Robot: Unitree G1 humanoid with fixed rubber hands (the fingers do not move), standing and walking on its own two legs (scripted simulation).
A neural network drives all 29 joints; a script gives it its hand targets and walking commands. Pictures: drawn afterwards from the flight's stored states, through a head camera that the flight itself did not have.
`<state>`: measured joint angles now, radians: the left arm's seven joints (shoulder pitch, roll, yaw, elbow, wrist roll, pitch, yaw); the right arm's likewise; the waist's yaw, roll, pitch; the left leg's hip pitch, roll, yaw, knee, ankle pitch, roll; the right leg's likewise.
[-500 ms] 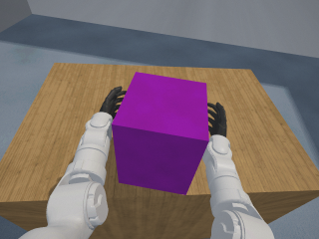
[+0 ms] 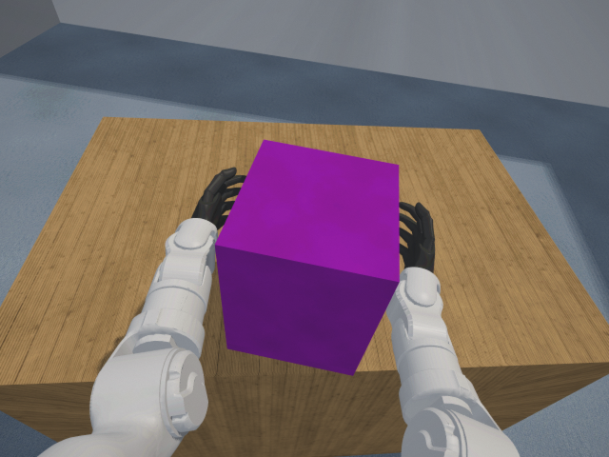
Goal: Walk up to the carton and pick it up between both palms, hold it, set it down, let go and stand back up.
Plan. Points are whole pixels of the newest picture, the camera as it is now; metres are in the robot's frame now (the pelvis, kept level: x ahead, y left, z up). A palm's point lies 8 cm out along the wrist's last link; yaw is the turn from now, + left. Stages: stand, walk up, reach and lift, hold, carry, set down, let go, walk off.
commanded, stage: set down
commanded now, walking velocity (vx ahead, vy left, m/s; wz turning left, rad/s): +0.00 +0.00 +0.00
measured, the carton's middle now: (309, 260) +0.40 -0.01 +0.03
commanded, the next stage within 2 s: none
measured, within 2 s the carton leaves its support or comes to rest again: neither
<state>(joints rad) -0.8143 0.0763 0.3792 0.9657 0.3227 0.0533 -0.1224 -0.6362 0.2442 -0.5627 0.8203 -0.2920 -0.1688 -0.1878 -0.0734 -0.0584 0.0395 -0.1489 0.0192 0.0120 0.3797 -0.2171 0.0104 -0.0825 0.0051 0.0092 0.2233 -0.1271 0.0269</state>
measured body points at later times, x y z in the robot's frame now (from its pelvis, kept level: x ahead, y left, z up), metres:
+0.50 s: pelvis +0.00 +0.00 +0.00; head +0.02 +0.04 +0.45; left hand +0.43 +0.14 +0.08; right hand +0.37 -0.15 +0.07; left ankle -0.01 +0.10 -0.75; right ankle +0.00 -0.14 -0.75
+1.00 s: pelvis +0.00 -0.01 +0.00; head +0.05 +0.02 +0.44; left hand +0.44 +0.15 +0.03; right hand +0.37 -0.16 +0.02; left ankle -0.01 +0.10 -0.75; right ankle +0.00 -0.14 -0.75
